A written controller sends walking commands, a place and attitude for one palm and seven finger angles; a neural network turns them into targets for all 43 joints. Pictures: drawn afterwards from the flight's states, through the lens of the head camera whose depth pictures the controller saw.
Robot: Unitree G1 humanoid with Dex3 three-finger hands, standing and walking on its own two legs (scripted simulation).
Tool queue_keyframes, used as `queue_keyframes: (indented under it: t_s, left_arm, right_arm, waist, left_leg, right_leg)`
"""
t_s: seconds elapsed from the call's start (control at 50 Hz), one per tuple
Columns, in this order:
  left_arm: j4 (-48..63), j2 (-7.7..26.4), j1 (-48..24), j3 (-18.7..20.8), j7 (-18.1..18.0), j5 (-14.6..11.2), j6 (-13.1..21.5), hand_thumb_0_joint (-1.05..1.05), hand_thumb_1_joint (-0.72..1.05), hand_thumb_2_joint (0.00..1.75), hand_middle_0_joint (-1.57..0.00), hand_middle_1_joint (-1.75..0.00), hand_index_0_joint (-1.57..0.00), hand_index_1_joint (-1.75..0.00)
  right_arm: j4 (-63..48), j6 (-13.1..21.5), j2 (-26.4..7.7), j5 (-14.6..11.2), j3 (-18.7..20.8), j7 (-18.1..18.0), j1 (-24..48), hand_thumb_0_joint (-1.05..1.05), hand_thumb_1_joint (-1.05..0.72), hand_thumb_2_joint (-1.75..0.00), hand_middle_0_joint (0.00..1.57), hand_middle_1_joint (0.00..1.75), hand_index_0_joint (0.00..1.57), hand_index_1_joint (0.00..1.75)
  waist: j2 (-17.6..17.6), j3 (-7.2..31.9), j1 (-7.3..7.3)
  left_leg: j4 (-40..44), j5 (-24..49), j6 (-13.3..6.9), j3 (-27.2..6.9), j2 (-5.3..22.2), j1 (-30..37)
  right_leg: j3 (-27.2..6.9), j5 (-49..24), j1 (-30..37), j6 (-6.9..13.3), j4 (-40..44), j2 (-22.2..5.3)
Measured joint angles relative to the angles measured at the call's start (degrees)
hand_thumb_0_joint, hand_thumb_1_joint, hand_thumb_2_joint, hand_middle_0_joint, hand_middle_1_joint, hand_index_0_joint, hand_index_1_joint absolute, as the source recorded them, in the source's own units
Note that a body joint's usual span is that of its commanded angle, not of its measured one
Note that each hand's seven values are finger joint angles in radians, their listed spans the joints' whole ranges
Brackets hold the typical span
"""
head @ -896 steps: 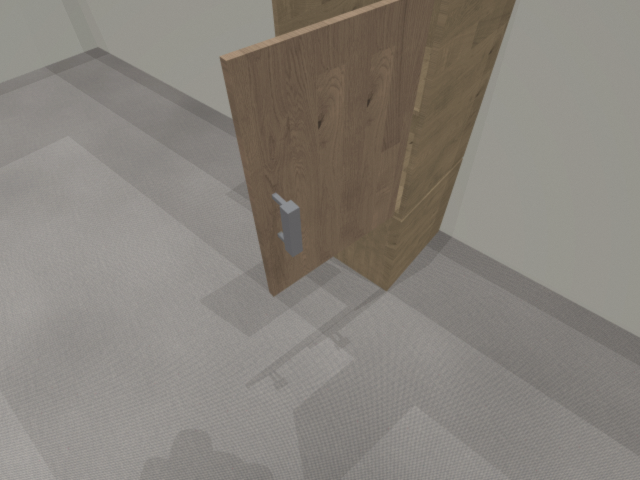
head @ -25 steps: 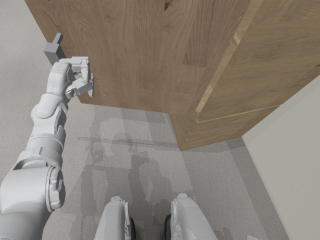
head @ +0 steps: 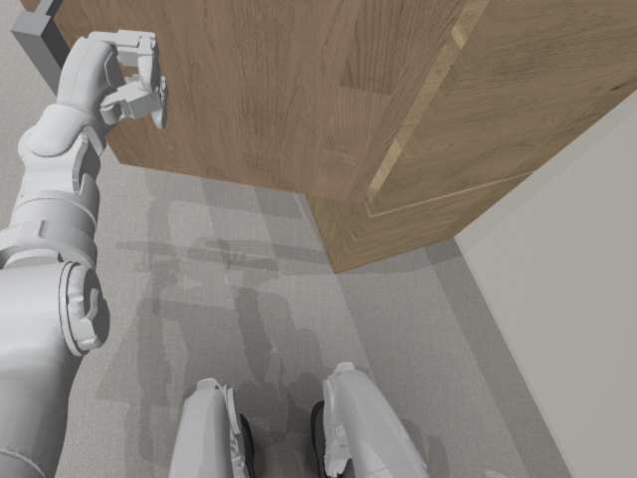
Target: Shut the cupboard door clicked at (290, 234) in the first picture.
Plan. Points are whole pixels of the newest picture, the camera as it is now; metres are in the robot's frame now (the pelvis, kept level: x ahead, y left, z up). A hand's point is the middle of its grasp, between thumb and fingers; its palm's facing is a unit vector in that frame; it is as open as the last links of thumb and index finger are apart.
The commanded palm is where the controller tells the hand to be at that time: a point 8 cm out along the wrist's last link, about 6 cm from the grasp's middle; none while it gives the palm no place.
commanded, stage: push the door shut along its arc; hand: left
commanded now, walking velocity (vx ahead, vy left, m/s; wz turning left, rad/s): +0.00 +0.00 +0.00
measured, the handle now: (70, 60) +0.59 +0.22 +0.06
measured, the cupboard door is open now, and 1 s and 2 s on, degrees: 64 52 52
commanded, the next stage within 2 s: pull the fist back off the door in 0.52 s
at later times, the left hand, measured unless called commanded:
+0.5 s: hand (174, 65) +0.58 +0.11 +0.07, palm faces -0.38 -0.92 -0.03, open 3.3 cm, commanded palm +0.61 +0.11 +0.07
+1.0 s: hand (208, 61) +0.59 +0.07 +0.07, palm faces +0.06 -1.00 +0.00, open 3.1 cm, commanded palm +0.55 +0.11 +0.07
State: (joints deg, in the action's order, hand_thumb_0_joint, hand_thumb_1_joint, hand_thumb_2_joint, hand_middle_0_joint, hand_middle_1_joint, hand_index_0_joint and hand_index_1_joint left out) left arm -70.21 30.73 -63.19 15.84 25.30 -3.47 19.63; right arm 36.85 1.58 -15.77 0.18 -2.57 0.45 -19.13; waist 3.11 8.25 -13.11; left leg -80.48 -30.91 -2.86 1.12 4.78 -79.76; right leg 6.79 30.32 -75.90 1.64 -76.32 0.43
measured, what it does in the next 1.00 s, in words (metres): stands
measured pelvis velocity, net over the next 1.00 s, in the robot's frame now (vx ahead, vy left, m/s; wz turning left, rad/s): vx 0.01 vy -0.01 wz -0.01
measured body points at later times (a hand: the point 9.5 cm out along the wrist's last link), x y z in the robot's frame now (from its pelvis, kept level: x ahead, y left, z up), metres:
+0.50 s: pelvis +0.00 +0.00 -0.01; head +0.20 +0.03 +0.39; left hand +0.60 +0.16 +0.08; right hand -0.02 -0.27 -0.11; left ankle +0.05 +0.09 -0.59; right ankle +0.05 -0.11 -0.59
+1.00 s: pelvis +0.01 -0.01 +0.01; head +0.20 +0.00 +0.42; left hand +0.59 +0.13 +0.07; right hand -0.03 -0.24 -0.10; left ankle +0.05 +0.09 -0.59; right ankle +0.04 -0.11 -0.59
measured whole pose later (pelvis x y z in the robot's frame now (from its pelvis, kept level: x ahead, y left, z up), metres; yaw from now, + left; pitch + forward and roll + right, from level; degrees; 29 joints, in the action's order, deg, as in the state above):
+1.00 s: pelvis +0.01 -0.01 +0.01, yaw +0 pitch +32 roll -4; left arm -70.4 21.9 -66.0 20.6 -5.4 3.3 20.9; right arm 37.7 0.5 -11.7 5.2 -2.5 6.4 -25.1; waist 4.7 8.2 -15.1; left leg -77.4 -30.6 -1.6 1.1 5.3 -79.2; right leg 6.5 30.0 -76.0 2.4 -73.7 1.4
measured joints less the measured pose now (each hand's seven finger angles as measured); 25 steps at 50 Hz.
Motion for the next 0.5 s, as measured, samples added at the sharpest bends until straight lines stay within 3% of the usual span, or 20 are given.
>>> queue_keyframes:
  t_s: [0.14, 0.34, 0.5]
  left_arm:
    - [-0.05, 2.01, -2.32, 1.32, 0.98, 1.05, -0.98, 0.01, 0.89, 0.91, -1.3, -1.5, -1.3, -1.5]
    - [-2.08, 3.93, -7.48, -1.77, 2.03, 1.28, -4.22, 0.0, 0.9, 0.93, -1.3, -1.5, -1.3, -1.5]
    - [-4.19, 4.97, -12.66, -3.93, 1.73, 2.16, -6.24, 0.02, 0.95, 0.97, -1.3, -1.5, -1.3, -1.5]
  right_arm:
    - [-0.13, 0.17, 0.37, 0.45, -0.12, 0.01, -1.39, 0.01, -0.9, -0.89, 0.2, 0.3, 0.2, 0.3]
    - [1.76, 1.23, 0.81, 0.88, -0.42, -0.55, -2.07, 0.01, -0.9, -0.89, 0.2, 0.3, 0.2, 0.3]
    - [2.53, 2.99, 0.44, 1.53, -0.41, -1.02, -1.32, 0.01, -0.9, -0.89, 0.2, 0.3, 0.21, 0.3]
  waist:
    - [0.29, -0.21, -0.99]
    - [0.19, -0.51, -1.42]
    - [-0.08, -0.46, -2.73]
  left_leg:
    - [-0.94, -0.55, 0.01, 0.25, 0.48, -1.53]
    - [-1.77, -0.57, 0.26, -0.59, 0.38, -3.46]
    - [-3.16, -0.69, 0.38, -1.34, 0.37, -5.84]
  right_leg:
    - [-0.33, 0.26, -1.77, 0.01, -0.87, 0.43]
    - [0.43, 0.45, -3.29, 0.33, -1.47, 0.39]
    - [1.11, 0.63, -5.27, 0.55, -2.56, 0.39]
